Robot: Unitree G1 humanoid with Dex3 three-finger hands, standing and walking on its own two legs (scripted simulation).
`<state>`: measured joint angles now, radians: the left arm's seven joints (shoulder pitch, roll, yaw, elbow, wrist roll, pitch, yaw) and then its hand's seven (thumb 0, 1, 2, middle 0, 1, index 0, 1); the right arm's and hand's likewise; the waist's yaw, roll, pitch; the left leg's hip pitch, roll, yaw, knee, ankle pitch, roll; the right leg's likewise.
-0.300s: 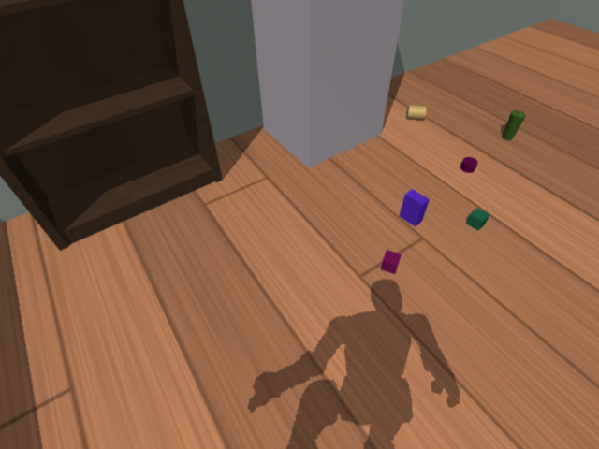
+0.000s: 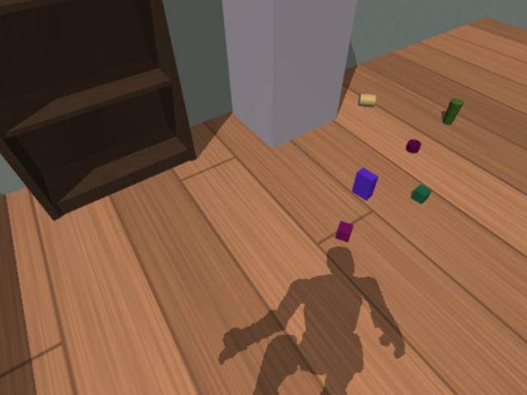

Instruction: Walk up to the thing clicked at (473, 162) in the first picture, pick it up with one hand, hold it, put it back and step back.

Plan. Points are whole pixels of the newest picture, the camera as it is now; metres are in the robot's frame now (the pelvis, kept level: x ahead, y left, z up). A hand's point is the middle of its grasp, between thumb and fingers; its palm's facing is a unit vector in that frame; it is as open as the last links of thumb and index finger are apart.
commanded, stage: stand
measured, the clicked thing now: (413, 146) +1.55 -0.89 -0.76
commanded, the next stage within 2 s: walk up in 0.82 s
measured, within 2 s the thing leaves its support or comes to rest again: neither
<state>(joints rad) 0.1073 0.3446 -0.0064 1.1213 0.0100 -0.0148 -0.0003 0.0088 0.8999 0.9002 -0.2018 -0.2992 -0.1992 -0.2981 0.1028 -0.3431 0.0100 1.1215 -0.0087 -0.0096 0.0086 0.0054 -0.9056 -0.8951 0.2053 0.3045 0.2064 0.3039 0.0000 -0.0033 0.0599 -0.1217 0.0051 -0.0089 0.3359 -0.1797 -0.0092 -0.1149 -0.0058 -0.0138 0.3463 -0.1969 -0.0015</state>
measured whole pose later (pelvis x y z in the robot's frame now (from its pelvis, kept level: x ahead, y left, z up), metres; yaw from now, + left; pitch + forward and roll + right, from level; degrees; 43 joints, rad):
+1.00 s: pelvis -0.01 +0.03 -0.01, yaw -14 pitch +0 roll +0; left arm 0.25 0.34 0.05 0.94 0.05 0.02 0.00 0.01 0.90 0.90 -0.21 -0.30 -0.20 -0.30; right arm -0.01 -0.40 -0.07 0.93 -0.01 0.02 0.04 0.01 -0.91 -0.89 0.21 0.30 0.21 0.30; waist 0.03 0.02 0.14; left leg -0.31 -0.05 -0.08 0.73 -0.48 0.00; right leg -0.25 0.05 0.22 0.42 -0.17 0.02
